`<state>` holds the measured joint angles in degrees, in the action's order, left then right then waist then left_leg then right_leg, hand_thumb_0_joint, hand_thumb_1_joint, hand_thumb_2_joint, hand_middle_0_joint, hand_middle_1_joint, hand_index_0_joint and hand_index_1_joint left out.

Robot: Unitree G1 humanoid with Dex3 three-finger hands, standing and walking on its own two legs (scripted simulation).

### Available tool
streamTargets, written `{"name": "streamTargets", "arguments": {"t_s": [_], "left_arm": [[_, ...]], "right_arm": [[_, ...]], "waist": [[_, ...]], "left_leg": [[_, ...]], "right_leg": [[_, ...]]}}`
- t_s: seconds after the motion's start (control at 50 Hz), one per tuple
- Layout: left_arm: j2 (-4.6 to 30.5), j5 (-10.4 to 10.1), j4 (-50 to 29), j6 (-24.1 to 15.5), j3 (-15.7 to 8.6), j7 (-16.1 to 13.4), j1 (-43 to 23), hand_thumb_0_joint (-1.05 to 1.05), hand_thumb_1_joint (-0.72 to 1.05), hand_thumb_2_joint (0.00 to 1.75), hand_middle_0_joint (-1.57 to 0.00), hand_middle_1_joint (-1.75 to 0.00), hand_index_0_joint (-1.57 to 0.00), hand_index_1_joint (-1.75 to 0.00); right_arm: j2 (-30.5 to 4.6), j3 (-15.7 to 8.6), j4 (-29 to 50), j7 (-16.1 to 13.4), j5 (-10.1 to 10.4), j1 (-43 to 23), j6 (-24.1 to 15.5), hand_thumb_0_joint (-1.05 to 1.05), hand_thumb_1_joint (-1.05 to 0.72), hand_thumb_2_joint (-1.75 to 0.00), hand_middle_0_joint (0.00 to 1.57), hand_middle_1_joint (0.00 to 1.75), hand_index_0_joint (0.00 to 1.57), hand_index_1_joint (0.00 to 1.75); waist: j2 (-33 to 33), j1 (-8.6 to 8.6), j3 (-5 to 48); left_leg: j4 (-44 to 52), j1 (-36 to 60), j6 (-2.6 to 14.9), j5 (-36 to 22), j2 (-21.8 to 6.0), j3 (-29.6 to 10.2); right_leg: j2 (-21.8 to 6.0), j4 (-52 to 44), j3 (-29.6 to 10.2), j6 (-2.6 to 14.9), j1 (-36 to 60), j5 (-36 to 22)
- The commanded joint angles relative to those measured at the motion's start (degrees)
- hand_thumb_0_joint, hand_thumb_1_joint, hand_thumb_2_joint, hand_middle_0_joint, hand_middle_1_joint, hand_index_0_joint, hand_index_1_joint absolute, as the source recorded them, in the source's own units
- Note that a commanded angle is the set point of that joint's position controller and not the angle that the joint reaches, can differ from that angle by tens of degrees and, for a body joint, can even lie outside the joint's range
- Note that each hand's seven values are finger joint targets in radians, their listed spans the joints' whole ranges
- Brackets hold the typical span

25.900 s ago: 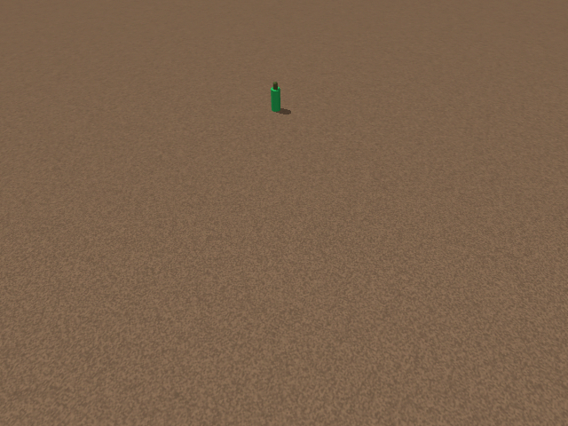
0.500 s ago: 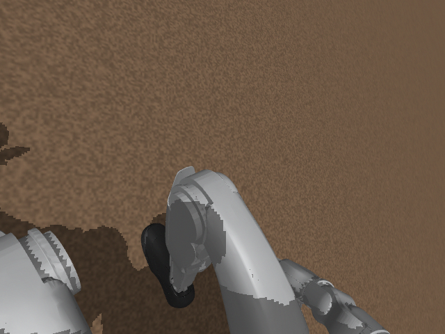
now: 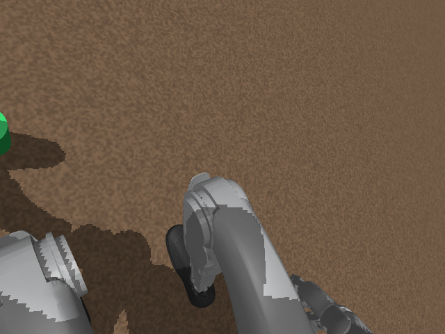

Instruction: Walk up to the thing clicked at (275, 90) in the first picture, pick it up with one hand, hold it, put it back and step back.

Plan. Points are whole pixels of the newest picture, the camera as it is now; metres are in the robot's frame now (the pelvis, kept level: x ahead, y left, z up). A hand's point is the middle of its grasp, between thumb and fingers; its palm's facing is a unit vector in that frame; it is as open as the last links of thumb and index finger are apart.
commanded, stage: home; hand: left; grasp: from the side
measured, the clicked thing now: out of the picture +0.49 +0.23 -0.23
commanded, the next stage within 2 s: none
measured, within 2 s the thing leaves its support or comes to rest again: rests again in 0.24 s
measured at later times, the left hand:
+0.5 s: hand out of the picture +0.38 +0.35 +0.02, palm faces +0.22 -0.85 -0.48, open 16.6 cm
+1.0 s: hand out of the picture +0.28 +0.27 +0.21, palm faces +0.31 -0.88 -0.35, open 16.9 cm
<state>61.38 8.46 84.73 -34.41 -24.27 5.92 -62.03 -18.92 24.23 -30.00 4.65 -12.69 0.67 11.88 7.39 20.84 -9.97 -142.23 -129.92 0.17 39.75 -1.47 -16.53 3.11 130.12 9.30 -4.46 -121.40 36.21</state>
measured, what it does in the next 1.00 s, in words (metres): rises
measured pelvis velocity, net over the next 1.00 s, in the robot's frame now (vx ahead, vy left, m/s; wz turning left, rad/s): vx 0.07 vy -0.01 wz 0.23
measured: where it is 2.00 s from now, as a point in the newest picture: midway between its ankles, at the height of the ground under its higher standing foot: (144, 312)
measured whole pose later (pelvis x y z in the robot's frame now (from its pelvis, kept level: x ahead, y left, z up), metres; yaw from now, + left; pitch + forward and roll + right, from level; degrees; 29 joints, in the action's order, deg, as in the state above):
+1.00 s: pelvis +0.07 -0.01 +0.31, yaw +13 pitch +22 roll -3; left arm 17.4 0.5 23.4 7.0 -7.2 -7.5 1.8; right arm -13.1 0.5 -29.1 -5.5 2.6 12.1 2.9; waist -0.9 3.8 9.9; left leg -78.4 -67.5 -1.7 33.2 -3.3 -3.3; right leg -0.4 75.7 2.2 -0.8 -65.2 32.6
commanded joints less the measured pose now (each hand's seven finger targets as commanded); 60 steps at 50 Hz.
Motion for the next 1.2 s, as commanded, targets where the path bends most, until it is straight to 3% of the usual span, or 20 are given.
{"name": "streamTargets", "arguments": {"t_s": [0.0,0.04,0.1,0.16,0.2,0.24,0.26,0.3,0.36,0.42,0.48,0.52,0.64,0.76,0.82,0.92,1.02,1.06,1.1,1.18], "left_arm": [[21.31,2.94,-18.97,3.22,-6.76,-3.09,-18.11,0.0,-0.57,0.09,-0.09,-0.08,-0.08,-0.08],[23.53,3.62,-23.06,6.13,-9.61,-3.7,-15.48,0.0,-0.5,0.17,-0.08,-0.11,-0.08,-0.11],[18.88,3.56,-26.89,10.27,-10.15,-4.03,-8.96,0.0,-0.33,0.19,-0.08,-0.09,-0.08,-0.09],[9.24,2.51,-32.77,13.94,-6.32,-4.1,-4.59,0.0,-0.32,0.19,-0.08,-0.09,-0.08,-0.1],[1.96,1.45,-32.0,16.91,-3.55,-3.86,4.6,0.0,-0.32,0.19,-0.08,-0.09,-0.08,-0.1],[-3.93,0.33,-39.24,19.04,-0.2,-3.82,7.01,0.0,-0.36,0.17,-0.07,-0.09,-0.07,-0.09],[-5.79,-0.06,-41.66,20.06,0.67,-3.84,9.89,0.0,-0.41,0.14,-0.07,-0.08,-0.07,-0.08],[-5.89,-0.75,-51.07,21.86,1.28,-4.29,11.34,0.0,-0.41,0.14,-0.07,-0.08,-0.07,-0.08],[-6.95,-2.04,-59.46,24.67,-0.28,-5.66,20.29,0.0,-0.4,0.14,-0.07,-0.08,-0.07,-0.08],[-9.45,-2.64,-63.45,26.71,0.49,-6.96,22.37,0.0,-0.39,0.15,-0.07,-0.09,-0.07,-0.09],[-11.55,-3.15,-65.6,28.35,0.41,-8.49,28.0,0.0,-0.39,0.15,-0.08,-0.09,-0.08,-0.09],[-14.4,-3.84,-67.97,29.46,2.09,-9.26,30.64,0.0,-0.38,0.16,-0.08,-0.09,-0.07,-0.09],[-24.18,-5.11,-65.33,32.42,7.61,-10.79,39.82,0.0,-0.41,0.14,-0.07,-0.08,-0.07,-0.08],[-29.53,-6.39,-64.69,35.02,10.22,-12.13,48.23,0.0,-0.45,0.12,-0.07,-0.08,-0.07,-0.08],[-29.91,-6.9,-66.58,36.44,10.27,-13.09,52.89,0.0,-0.47,0.11,-0.07,-0.08,-0.07,-0.08],[-33.37,-7.97,-71.42,38.68,12.73,-14.71,58.63,0.0,-0.49,0.1,-0.08,-0.09,-0.08,-0.09],[-38.39,-8.63,-76.6,41.33,16.89,-15.83,67.13,0.0,-0.46,0.12,-0.09,-0.09,-0.09,-0.1],[-38.01,-8.78,-79.92,42.4,16.86,-16.24,71.0,0.0,-0.46,0.13,-0.09,-0.1,-0.09,-0.1],[-39.82,-8.96,-82.65,43.46,18.87,-16.32,73.64,0.0,-0.47,0.12,-0.09,-0.1,-0.09,-0.1],[-41.61,-9.32,-88.58,45.31,20.52,-16.63,79.45,0.0,-0.44,0.13,-0.08,-0.09,-0.08,-0.09]], "right_arm": [[-17.81,-8.07,0.49,-0.63,1.52,10.85,2.99,0.0,-0.94,-0.92,0.2,0.3,0.2,0.3],[-16.92,-9.47,1.27,-0.39,2.46,11.82,3.95,0.0,-0.9,-0.9,0.2,0.3,0.2,0.3],[-16.51,-12.51,1.88,-0.11,3.55,13.28,4.34,0.0,-0.9,-0.9,0.2,0.3,0.2,0.3],[-14.91,-15.72,2.64,0.04,5.24,14.22,4.07,0.0,-0.9,-0.9,0.2,0.3,0.2,0.3],[-14.56,-18.53,1.81,-0.11,6.66,15.62,3.87,0.0,-0.9,-0.9,0.2,0.3,0.2,0.3],[-13.61,-20.63,1.45,-0.12,7.93,16.73,3.25,0.0,-0.9,-0.9,0.2,0.3,0.2,0.3],[-13.65,-21.87,1.43,-0.21,8.59,16.72,3.2,0.0,-0.9,-0.9,0.2,0.3,0.2,0.3],[-12.76,-23.99,2.05,-0.58,10.24,16.92,2.93,0.0,-0.9,-0.9,0.2,0.3,0.2,0.3],[-11.26,-26.59,3.81,-1.59,12.46,16.43,2.43,0.0,-0.9,-0.9,0.2,0.3,0.2,0.3],[-9.01,-26.87,4.21,-3.09,13.67,14.4,1.39,0.0,-0.9,-0.9,0.2,0.3,0.2,0.3],[-7.13,-27.19,5.03,-4.7,14.15,13.46,-0.22,0.0,-0.9,-0.9,0.2,0.3,0.2,0.3],[-6.34,-27.3,5.82,-5.7,14.29,12.41,-1.29,0.0,-0.9,-0.9,0.2,0.3,0.2,0.3],[-4.34,-27.47,5.31,-7.85,14.24,11.78,-5.15,0.0,-0.89,-0.9,0.2,0.3,0.2,0.3],[-3.18,-27.34,5.6,-9.07,14.71,12.3,-7.94,0.0,-0.89,-0.9,0.2,0.3,0.2,0.3],[-2.9,-27.31,6.32,-9.78,15.07,12.83,-9.05,0.0,-0.89,-0.9,0.2,0.3,0.2,0.3],[-2.11,-26.85,7.25,-10.91,15.37,12.82,-11.09,0.0,-0.9,-0.9,0.2,0.3,0.2,0.3],[-1.06,-26.54,8.24,-12.25,15.34,13.05,-13.03,0.0,-0.9,-0.9,0.2,0.3,0.2,0.3],[-0.88,-26.57,8.93,-12.89,15.44,13.13,-13.71,0.0,-0.9,-0.9,0.2,0.3,0.2,0.3],[-0.49,-26.28,9.44,-13.42,15.46,13.12,-14.31,0.0,-0.9,-0.9,0.2,0.3,0.2,0.3],[0.16,-26.05,10.96,-14.54,15.35,12.53,-15.69,0.0,-0.9,-0.9,0.2,0.3,0.2,0.3]], "waist": [[-36.97,-0.42,44.0],[-39.83,-3.1,47.85],[-40.58,-4.89,48.11],[-39.01,-6.46,50.49],[-33.86,-7.41,48.71],[-31.38,-8.46,51.44],[-30.05,-9.17,51.89],[-28.21,-11.24,56.11],[-22.81,-13.43,59.83],[-19.53,-13.59,54.18],[-17.82,-15.0,53.56],[-17.62,-15.21,53.91],[-15.73,-15.24,50.27],[-12.19,-15.74,46.22],[-12.16,-17.46,46.03],[-12.92,-18.29,42.02],[-12.59,-17.7,34.96],[-12.8,-18.4,33.76],[-11.8,-18.23,31.85],[-10.45,-18.25,27.42]], "left_leg": [[18.63,33.52,-0.47,-15.42,-2.92,5.09],[19.55,35.49,-0.67,-16.99,-2.66,5.93],[21.32,36.22,-1.08,-16.58,-2.44,7.39],[24.13,36.35,-1.05,-13.99,-2.03,8.58],[25.78,33.17,-0.5,-9.03,-1.51,9.74],[27.72,34.62,-0.38,-8.66,-1.21,10.16],[28.96,35.93,-0.34,-8.72,-1.25,9.76],[32.2,39.04,0.0,-7.19,-1.09,10.02],[36.24,40.93,0.88,-5.85,-0.68,10.94],[41.36,42.11,1.32,-1.76,-0.93,10.37],[45.2,46.17,1.28,-4.18,-0.83,11.45],[47.94,50.08,1.31,-4.56,-0.67,12.14],[54.05,59.55,1.24,-14.25,-0.62,14.14],[61.94,66.31,1.3,-20.07,-0.25,14.82],[66.76,72.42,0.98,-23.94,-0.23,14.75],[74.91,80.44,0.28,-24.71,-0.28,14.81],[82.73,85.93,-0.05,-22.53,-0.11,14.97],[85.27,88.39,0.05,-22.42,0.22,15.45],[87.62,90.02,0.1,-21.85,0.31,15.67],[91.37,92.1,0.32,-19.11,0.39,15.87]], "right_leg": [[0.66,-8.41,4.28,5.41,17.22,-12.88],[0.59,-7.7,3.15,5.69,17.01,-12.78],[0.52,-7.92,2.18,5.92,15.27,-12.02],[0.41,-10.08,1.53,6.27,14.29,-10.32],[0.28,-13.08,0.88,6.29,14.55,-7.5],[-0.06,-14.91,0.25,6.44,14.66,-7.26],[-0.32,-15.45,-0.04,6.53,13.93,-7.14],[-0.58,-18.42,-1.47,6.62,16.21,-6.2],[-0.93,-23.89,-3.45,6.29,23.01,-5.7],[-1.25,-28.82,-4.53,6.12,26.01,-2.84],[-1.61,-33.18,-5.8,5.97,31.82,-3.93],[-1.83,-36.8,-6.62,5.96,35.09,-3.96],[-2.17,-45.51,-7.53,5.75,45.11,-12.11],[-2.84,-54.6,-8.33,5.16,58.35,-18.71],[-2.74,-58.49,-7.99,5.12,64.15,-21.86],[-2.65,-64.8,-7.46,5.37,70.36,-21.75],[-2.54,-72.27,-7.22,5.34,76.39,-19.73],[-2.55,-75.21,-7.27,5.16,79.79,-19.94],[-2.46,-77.5,-6.98,5.08,82.05,-19.56],[-2.19,-81.36,-6.42,4.85,84.5,-17.11]]}}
